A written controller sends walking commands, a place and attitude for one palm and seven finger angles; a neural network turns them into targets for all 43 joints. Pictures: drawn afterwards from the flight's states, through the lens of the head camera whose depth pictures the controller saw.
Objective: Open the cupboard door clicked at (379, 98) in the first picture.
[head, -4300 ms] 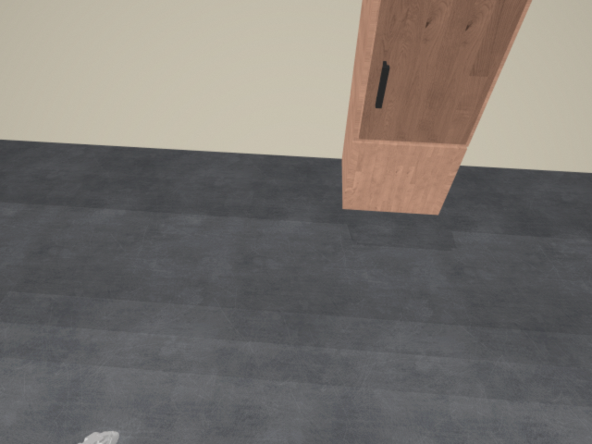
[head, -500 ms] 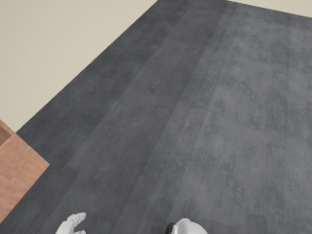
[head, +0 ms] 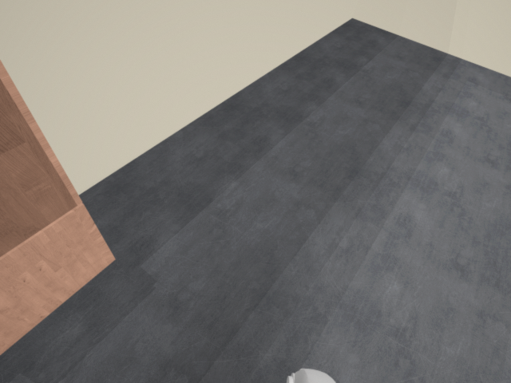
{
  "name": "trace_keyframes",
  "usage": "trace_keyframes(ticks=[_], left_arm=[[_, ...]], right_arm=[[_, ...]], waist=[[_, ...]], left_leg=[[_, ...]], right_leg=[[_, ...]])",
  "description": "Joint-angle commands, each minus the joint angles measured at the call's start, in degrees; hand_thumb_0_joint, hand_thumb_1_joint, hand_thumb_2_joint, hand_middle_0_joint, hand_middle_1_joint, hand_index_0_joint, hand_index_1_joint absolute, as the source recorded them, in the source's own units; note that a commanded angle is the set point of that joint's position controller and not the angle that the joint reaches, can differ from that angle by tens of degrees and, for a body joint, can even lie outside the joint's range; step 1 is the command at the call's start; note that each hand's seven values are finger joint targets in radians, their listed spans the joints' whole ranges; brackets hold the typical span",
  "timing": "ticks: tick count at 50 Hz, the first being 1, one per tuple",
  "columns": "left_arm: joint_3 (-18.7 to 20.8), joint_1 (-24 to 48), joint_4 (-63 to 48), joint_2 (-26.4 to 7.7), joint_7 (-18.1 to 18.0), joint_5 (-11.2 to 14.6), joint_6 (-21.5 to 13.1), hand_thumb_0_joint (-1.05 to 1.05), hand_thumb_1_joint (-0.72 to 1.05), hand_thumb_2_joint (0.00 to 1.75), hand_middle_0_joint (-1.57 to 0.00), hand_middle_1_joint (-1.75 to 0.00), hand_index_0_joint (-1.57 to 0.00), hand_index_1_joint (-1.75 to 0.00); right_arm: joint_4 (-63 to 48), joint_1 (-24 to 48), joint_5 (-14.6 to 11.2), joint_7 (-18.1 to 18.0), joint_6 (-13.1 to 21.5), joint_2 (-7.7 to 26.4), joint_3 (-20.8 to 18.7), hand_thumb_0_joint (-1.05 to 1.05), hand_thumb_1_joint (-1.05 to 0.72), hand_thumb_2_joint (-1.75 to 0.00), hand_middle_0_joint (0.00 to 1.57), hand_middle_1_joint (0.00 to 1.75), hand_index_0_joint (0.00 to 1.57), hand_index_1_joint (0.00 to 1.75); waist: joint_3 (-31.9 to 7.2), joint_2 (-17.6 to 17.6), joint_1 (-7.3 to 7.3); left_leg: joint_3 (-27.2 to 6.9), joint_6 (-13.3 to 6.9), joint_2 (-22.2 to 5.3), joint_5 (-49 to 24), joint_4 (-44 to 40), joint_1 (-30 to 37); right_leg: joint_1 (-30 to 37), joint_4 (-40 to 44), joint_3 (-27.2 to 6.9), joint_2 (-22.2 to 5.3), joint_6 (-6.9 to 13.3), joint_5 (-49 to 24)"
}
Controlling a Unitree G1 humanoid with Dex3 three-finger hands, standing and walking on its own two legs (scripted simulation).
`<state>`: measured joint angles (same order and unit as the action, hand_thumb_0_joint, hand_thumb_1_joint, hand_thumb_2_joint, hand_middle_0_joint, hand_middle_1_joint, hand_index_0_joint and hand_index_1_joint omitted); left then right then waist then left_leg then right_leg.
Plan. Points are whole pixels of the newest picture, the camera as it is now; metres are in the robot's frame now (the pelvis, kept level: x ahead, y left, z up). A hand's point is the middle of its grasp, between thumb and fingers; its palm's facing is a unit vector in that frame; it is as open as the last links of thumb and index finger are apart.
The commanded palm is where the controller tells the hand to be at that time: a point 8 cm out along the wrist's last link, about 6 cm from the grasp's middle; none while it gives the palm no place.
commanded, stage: turn to face it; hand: left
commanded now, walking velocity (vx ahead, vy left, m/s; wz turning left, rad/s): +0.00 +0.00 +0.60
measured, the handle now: out of the picture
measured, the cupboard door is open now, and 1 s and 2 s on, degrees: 0 0 0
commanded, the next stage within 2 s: take the last steps up to it in 1.36 s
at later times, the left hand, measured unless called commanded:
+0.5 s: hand out of the picture +0.02 +0.15 -0.14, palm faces +0.31 -0.91 -0.28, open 7.4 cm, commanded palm none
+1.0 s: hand out of the picture -0.08 +0.20 -0.15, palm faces +0.60 -0.75 -0.28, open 7.4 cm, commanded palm none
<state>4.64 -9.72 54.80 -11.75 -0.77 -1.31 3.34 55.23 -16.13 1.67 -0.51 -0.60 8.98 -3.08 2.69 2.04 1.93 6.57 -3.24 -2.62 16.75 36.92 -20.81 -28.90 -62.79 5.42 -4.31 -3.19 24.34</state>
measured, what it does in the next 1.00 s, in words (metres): steps on the spot, turning left: right foot, then left foot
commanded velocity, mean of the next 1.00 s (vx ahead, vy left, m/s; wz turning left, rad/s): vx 0.00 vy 0.00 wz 0.59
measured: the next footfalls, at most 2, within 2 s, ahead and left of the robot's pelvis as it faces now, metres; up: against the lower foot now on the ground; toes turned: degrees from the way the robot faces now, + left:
right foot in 0.36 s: +0.05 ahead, -0.17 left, +0.00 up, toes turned +11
left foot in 0.74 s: -0.04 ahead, +0.08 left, +0.00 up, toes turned +35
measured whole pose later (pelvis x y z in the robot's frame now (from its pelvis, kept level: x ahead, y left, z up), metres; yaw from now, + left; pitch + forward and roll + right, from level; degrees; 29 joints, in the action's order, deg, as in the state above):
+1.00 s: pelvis -0.02 -0.03 +0.01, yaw +36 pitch +1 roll -1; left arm 4.6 -9.9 51.4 -16.2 -0.4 -0.8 3.4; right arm 51.8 -8.9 1.1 0.5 -1.6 12.5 -3.0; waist 5.1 0.8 -0.4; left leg -1.0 -1.5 0.5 14.6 29.1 -15.2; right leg -27.2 -58.6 1.3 -5.5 -6.0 24.4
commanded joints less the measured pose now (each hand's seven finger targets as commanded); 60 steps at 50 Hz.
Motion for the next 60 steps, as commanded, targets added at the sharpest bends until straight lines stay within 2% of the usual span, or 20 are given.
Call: trace_keyframes(ticks=[1,11,16,17,18,19,20,23,31,35,36,38,39,44,50,56,57,58,59,60], left_arm=[[1.0,0.6,-4.5,-3.4,0.0,0.5,-2.0,0.00,0.90,0.90,-0.20,-0.30,-0.20,-0.30],[0.5,2.1,-6.3,-4.8,-0.4,1.0,-1.8,0.00,0.90,0.90,-0.20,-0.30,-0.20,-0.30],[0.7,-7.0,-5.1,-6.6,-0.8,1.1,-2.3,0.00,0.90,0.90,-0.20,-0.30,-0.20,-0.30],[1.4,-9.3,-5.2,-9.9,-1.2,0.5,-2.8,0.00,0.90,0.90,-0.20,-0.30,-0.20,-0.30],[2.3,-8.1,-6.3,-15.5,-1.5,-0.5,-3.2,0.00,0.90,0.90,-0.20,-0.30,-0.20,-0.30],[1.3,-4.3,-8.2,-15.5,-1.5,0.2,-2.6,0.00,0.90,0.90,-0.20,-0.30,-0.20,-0.30],[1.9,-1.1,-9.0,-13.7,-1.8,0.1,-2.9,0.00,0.90,0.90,-0.20,-0.30,-0.20,-0.30],[-0.1,2.9,-9.5,-9.1,-1.2,0.0,-3.7,0.00,0.90,0.90,-0.20,-0.30,-0.20,-0.30],[0.9,-6.7,-6.2,-13.0,-1.0,-0.5,-3.4,0.00,0.90,0.90,-0.20,-0.30,-0.20,-0.30],[1.5,-6.3,-5.4,-13.8,-0.8,-0.1,-2.8,0.00,0.90,0.90,-0.20,-0.30,-0.20,-0.30],[1.6,-5.9,-5.9,-13.5,-0.6,0.5,-2.6,0.00,0.90,0.90,-0.20,-0.30,-0.20,-0.30],[0.0,-2.7,-10.3,-7.3,0.0,0.7,-2.4,0.00,0.90,0.90,-0.20,-0.30,-0.20,-0.30],[0.2,1.2,-10.3,-7.9,-0.7,0.4,-1.5,0.00,0.90,0.90,-0.20,-0.30,-0.20,-0.30],[0.9,-0.7,-7.3,-7.7,0.3,0.6,-1.6,0.00,0.90,0.90,-0.20,-0.30,-0.20,-0.30],[0.4,2.3,-8.8,-7.5,0.0,0.7,-1.6,0.00,0.90,0.90,-0.20,-0.30,-0.20,-0.30],[0.0,-3.4,-8.4,-7.2,-0.6,1.1,-2.6,0.00,0.90,0.90,-0.20,-0.30,-0.20,-0.30],[0.2,-5.6,-7.9,-8.3,-0.8,1.0,-3.2,0.00,0.90,0.90,-0.20,-0.30,-0.20,-0.30],[1.0,-7.1,-7.7,-12.6,-1.2,0.1,-4.0,0.00,0.90,0.90,-0.20,-0.30,-0.20,-0.30],[1.5,-6.9,-8.2,-16.7,-1.2,-0.3,-4.0,0.00,0.90,0.90,-0.20,-0.30,-0.20,-0.30],[1.7,-6.4,-8.4,-15.0,-1.6,0.2,-4.0,0.00,0.90,0.90,-0.20,-0.30,-0.20,-0.30]], right_arm=[[-3.6,-0.9,-0.3,-0.9,1.5,10.9,-2.2,0.00,-0.90,-0.90,0.20,0.30,0.20,0.30],[-4.1,0.5,-0.2,0.1,-0.3,15.0,-3.9,0.00,-0.90,-0.90,0.20,0.30,0.20,0.30],[-6.9,7.2,-0.5,0.8,-1.4,15.3,-4.5,0.00,-0.90,-0.90,0.20,0.30,0.20,0.30],[-7.8,7.1,-1.0,1.1,-1.6,12.4,-4.3,0.00,-0.90,-0.90,0.20,0.30,0.20,0.30],[-9.7,6.7,-1.0,1.3,-1.7,8.2,-3.5,0.00,-0.90,-0.90,0.20,0.30,0.20,0.30],[-9.9,7.9,0.0,1.2,-1.8,11.1,-4.0,0.00,-0.90,-0.90,0.20,0.30,0.20,0.30],[-9.8,7.9,-0.2,1.5,-2.5,11.2,-4.3,0.00,-0.90,-0.90,0.20,0.30,0.20,0.30],[-6.7,5.6,-0.1,2.5,-2.8,10.5,-3.8,0.00,-0.90,-0.90,0.20,0.30,0.20,0.30],[-8.8,13.6,-0.9,2.6,-2.2,8.5,-1.9,0.00,-0.90,-0.90,0.20,0.30,0.20,0.30],[-8.1,9.5,-0.9,2.3,-1.3,9.8,-1.8,0.00,-0.90,-0.90,0.20,0.30,0.20,0.30],[-7.3,5.8,-0.7,2.2,-0.8,12.1,-2.5,0.00,-0.90,-0.90,0.20,0.30,0.20,0.30],[-5.8,-2.4,-0.9,1.5,-0.3,23.1,-5.0,0.00,-0.90,-0.90,0.20,0.30,0.20,0.30],[-3.9,-4.8,-1.0,0.7,-0.2,21.5,-4.9,0.00,-0.90,-0.90,0.20,0.30,0.20,0.30],[-7.2,6.9,-0.5,0.2,0.2,15.7,-2.8,0.00,-0.90,-0.90,0.20,0.30,0.20,0.30],[-6.4,4.7,-0.3,0.4,-0.3,16.0,-3.3,0.00,-0.90,-0.90,0.20,0.30,0.20,0.30],[-7.4,7.4,-0.4,0.5,-0.9,15.4,-3.6,0.00,-0.90,-0.90,0.20,0.30,0.20,0.30],[-7.6,7.4,-0.7,0.6,-0.9,14.4,-3.4,0.00,-0.90,-0.90,0.20,0.30,0.20,0.30],[-8.0,5.6,-1.3,0.9,-0.8,10.9,-3.0,0.00,-0.90,-0.90,0.20,0.30,0.20,0.30],[-9.5,5.5,-1.1,1.0,-0.7,8.9,-2.6,0.00,-0.90,-0.90,0.20,0.30,0.20,0.30],[-8.7,5.6,-0.5,0.7,-1.7,11.4,-3.2,0.00,-0.90,-0.90,0.20,0.30,0.20,0.30]], waist=[[-6.7,-8.1,-0.60],[-6.9,-11.1,1.13],[-7.1,-10.5,-3.42],[-6.9,-1.8,-4.51],[-4.2,16.5,-4.49],[-2.9,10.6,-3.69],[-2.3,11.7,-1.81],[2.4,8.4,0.76],[-2.4,9.5,-4.86],[-6.3,9.8,-3.11],[-8.4,6.1,-0.80],[-12.0,-20.4,3.35],[-12.8,-17.4,4.64],[-5.6,-10.9,-0.93],[-4.9,-11.1,0.41],[-6.4,-11.4,-2.54],[-7.1,-7.8,-3.76],[-8.6,4.7,-4.13],[-7.4,15.4,-4.16],[-7.4,14.6,-4.26]], left_leg=[[-17.8,-5.3,-12.5,-22.7,-18.4,12.7],[-25.0,-6.8,-11.2,-19.7,-17.3,13.2],[-25.2,-2.6,-6.0,-10.0,-13.6,0.3],[-21.0,1.0,-1.2,-1.0,-5.1,-8.5],[-9.0,6.1,7.4,12.9,11.2,-19.8],[-11.2,5.2,4.4,14.6,22.4,-15.9],[-11.3,5.1,3.6,12.8,28.1,-14.8],[-8.0,6.8,1.1,3.4,33.9,-14.6],[-1.2,7.5,0.6,8.7,11.2,-7.3],[1.4,5.8,1.8,1.2,-5.4,2.8],[0.1,4.7,0.7,-7.7,-12.8,11.8],[-27.8,-8.9,-22.8,-49.8,-13.8,27.5],[-26.4,-9.4,-21.4,-48.2,-13.1,25.3],[-16.7,-5.0,-10.4,-30.6,-15.7,13.1],[-22.0,-6.5,-9.9,-26.0,-16.3,13.3],[-24.3,-4.4,-7.3,-27.1,-10.3,6.4],[-23.1,-2.0,-5.0,-22.4,-6.6,3.0],[-16.4,2.3,0.9,-7.1,3.4,-6.1],[-9.3,5.4,7.2,17.3,15.8,-12.6],[-12.8,5.0,4.2,17.8,24.9,-10.5]], right_leg=[[-4.6,-1.6,-4.7,-1.5,-1.5,-2.8],[2.2,14.1,-4.6,1.6,-1.7,1.8],[20.5,36.3,-2.9,2.9,-0.1,-7.9],[27.9,45.8,-9.7,-4.5,2.3,-5.3],[28.6,52.1,-27.8,-21.7,9.1,-0.8],[17.1,52.0,-24.8,-24.6,11.5,-1.4],[13.7,51.8,-24.4,-21.7,10.8,-1.4],[13.5,46.1,-7.9,-13.2,7.9,-16.6],[24.5,39.3,-1.6,-16.6,9.7,-36.6],[25.7,30.8,2.8,-15.9,6.3,-39.9],[20.5,23.6,4.8,-15.1,3.8,-36.8],[-5.5,0.8,3.6,-4.0,-2.7,15.2],[-6.0,-3.5,-2.7,-4.2,-2.1,13.6],[-1.6,-1.8,-4.2,-2.8,-2.6,-0.3],[0.6,8.5,-4.5,-0.4,-2.7,0.8],[16.1,29.9,-2.9,3.0,-1.3,-6.7],[22.3,38.7,-3.9,1.6,-0.9,-12.7],[30.7,44.7,-14.8,-10.0,2.2,-17.2],[28.9,45.7,-26.1,-23.2,9.2,-26.7],[23.0,46.3,-25.3,-23.8,11.7,-26.4]])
